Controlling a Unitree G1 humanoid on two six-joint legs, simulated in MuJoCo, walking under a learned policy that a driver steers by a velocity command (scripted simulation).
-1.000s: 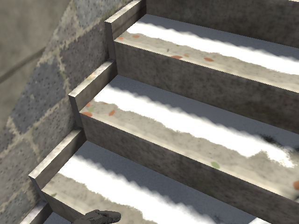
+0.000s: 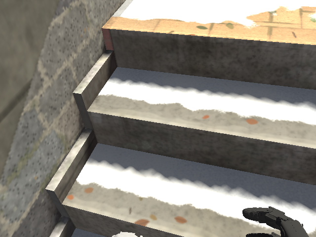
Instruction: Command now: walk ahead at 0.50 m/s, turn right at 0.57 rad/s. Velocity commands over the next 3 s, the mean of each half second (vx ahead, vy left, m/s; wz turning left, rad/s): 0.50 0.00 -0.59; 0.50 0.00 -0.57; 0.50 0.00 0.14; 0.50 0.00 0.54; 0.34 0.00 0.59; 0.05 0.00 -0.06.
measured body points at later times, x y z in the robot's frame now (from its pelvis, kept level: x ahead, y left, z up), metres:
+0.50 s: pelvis +0.27 -0.02 +0.19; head +0.26 -0.04 +0.64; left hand +0.50 +0.13 +0.09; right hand +0.17 -0.20 +0.02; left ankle +0.26 +0.09 -0.54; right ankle +0.27 -0.17 -0.25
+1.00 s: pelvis +0.49 -0.19 +0.35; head +0.49 -0.20 +0.80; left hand +0.54 +0.05 +0.20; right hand +0.50 -0.47 +0.23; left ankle +0.62 -0.09 -0.04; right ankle +0.43 -0.24 -0.37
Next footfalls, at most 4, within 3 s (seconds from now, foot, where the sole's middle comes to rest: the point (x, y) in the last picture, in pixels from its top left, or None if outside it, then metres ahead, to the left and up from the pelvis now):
0.22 left None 0.30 0.09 -0.58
0.70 right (270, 223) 0.47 -0.26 -0.40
1.20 left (256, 113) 0.77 -0.26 -0.23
1.74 right None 0.98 -0.59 -0.06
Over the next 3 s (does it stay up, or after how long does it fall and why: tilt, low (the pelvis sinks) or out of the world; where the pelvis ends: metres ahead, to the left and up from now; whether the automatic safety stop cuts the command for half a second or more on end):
stays up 1.23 -0.47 0.70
